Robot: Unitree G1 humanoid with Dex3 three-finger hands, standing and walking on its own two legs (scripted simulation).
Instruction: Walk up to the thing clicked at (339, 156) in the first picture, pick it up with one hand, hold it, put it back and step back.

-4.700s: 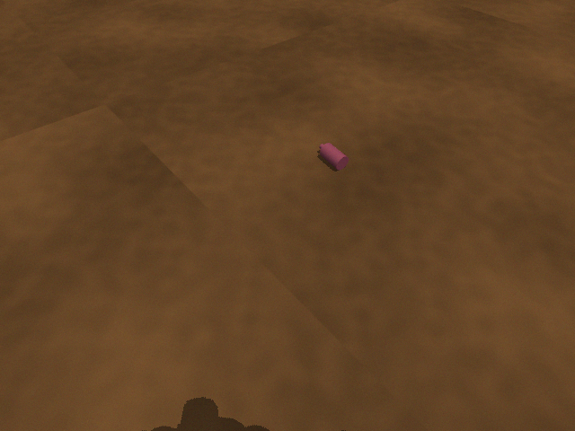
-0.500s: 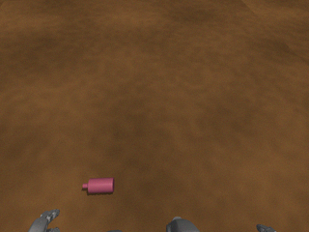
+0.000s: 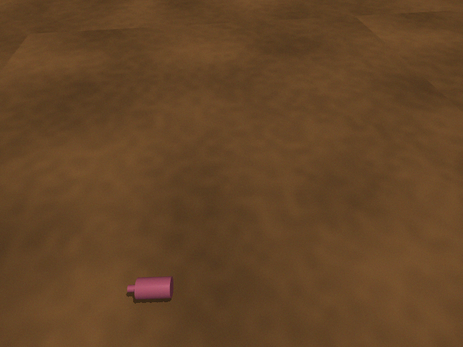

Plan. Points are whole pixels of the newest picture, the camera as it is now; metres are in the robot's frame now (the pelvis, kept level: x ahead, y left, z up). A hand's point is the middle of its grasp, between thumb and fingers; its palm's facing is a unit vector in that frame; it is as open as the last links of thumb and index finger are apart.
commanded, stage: walk up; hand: left
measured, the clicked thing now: (150, 287) +0.48 +0.33 -0.72
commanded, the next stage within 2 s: stand in 1.34 s
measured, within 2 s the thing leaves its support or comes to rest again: neither
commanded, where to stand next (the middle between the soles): +0.10 +0.02 m, yaw +1 degrees
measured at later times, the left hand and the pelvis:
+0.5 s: hand out of the picture +0.13 +0.27 -0.14, palm faces +0.00 -0.94 -0.33, open 7.3 cm; pelvis +0.02 +0.02 +0.02, yaw +0 degrees
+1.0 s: hand out of the picture +0.10 +0.27 -0.14, palm faces +0.00 -0.94 -0.34, open 7.3 cm; pelvis +0.03 +0.02 +0.02, yaw +1 degrees
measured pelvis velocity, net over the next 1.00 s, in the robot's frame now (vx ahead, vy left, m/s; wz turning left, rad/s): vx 0.03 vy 0.02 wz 0.01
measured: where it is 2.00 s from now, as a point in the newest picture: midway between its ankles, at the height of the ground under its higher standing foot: outside the picture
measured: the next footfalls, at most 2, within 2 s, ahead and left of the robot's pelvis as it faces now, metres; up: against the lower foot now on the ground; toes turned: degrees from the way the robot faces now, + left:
none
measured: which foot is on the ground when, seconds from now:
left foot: down 0.00-1.00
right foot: down 0.00-1.00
